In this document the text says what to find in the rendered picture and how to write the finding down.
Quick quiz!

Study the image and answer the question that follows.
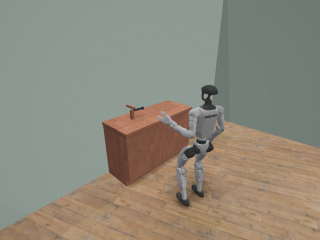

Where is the right robot foot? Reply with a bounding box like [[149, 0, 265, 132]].
[[191, 184, 204, 198]]

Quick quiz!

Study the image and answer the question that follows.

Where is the robot left forearm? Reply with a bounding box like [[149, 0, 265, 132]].
[[169, 121, 192, 138]]

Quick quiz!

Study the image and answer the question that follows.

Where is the counter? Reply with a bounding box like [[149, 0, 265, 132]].
[[102, 100, 192, 186]]

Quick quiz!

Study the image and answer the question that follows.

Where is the robot left shin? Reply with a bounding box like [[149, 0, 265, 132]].
[[176, 168, 187, 200]]

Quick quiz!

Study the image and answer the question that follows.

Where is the left robot hand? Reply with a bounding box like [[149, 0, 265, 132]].
[[158, 110, 172, 125]]

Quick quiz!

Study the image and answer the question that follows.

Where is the robot right forearm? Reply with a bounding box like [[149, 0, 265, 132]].
[[210, 129, 224, 139]]

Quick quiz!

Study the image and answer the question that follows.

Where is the right robot upper arm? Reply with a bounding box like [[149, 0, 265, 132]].
[[215, 105, 225, 132]]

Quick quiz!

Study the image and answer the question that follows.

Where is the left robot upper arm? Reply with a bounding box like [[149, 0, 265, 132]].
[[188, 108, 200, 139]]

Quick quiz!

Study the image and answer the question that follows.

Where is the tap lever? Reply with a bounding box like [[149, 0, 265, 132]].
[[134, 106, 144, 111]]

